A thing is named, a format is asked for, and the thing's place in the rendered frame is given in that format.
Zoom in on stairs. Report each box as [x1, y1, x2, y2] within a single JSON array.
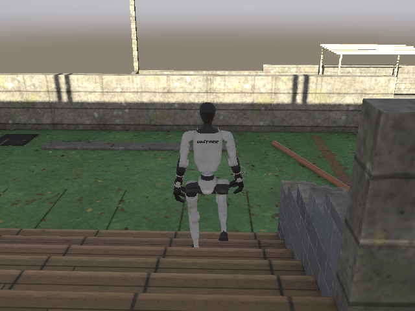
[[0, 228, 322, 297]]

